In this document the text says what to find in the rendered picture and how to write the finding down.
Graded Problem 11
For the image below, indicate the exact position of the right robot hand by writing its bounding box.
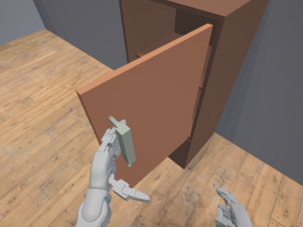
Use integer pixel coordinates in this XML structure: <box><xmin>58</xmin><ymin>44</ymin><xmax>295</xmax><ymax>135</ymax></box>
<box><xmin>215</xmin><ymin>187</ymin><xmax>253</xmax><ymax>227</ymax></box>

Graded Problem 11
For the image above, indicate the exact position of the cupboard door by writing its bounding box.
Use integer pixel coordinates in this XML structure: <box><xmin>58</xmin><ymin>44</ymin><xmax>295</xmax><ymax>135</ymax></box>
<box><xmin>76</xmin><ymin>24</ymin><xmax>213</xmax><ymax>188</ymax></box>

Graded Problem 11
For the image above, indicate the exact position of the left robot hand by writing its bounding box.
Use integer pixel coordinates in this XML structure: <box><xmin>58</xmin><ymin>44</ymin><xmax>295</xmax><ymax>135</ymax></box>
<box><xmin>89</xmin><ymin>119</ymin><xmax>151</xmax><ymax>202</ymax></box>

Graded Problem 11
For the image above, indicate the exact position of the left robot forearm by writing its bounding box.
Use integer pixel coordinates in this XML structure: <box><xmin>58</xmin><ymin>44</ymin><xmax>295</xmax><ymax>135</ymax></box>
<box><xmin>75</xmin><ymin>187</ymin><xmax>112</xmax><ymax>227</ymax></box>

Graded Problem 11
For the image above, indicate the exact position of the handle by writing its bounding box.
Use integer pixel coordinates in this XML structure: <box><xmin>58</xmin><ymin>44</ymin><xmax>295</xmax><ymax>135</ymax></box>
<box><xmin>108</xmin><ymin>116</ymin><xmax>136</xmax><ymax>164</ymax></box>

